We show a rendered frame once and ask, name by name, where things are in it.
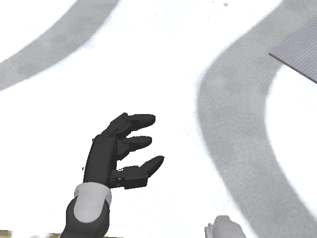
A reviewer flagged robot left hand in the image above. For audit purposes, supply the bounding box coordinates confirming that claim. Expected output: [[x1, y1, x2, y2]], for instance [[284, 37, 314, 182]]
[[82, 112, 164, 189]]

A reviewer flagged robot left forearm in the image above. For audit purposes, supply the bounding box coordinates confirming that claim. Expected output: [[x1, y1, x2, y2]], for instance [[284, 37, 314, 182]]
[[57, 181, 112, 238]]

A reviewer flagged right robot shin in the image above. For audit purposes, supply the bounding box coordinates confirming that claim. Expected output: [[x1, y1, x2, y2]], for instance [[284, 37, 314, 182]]
[[213, 215, 243, 230]]

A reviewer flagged robot right thigh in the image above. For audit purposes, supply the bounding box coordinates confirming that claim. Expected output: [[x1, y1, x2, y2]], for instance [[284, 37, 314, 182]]
[[204, 220, 247, 238]]

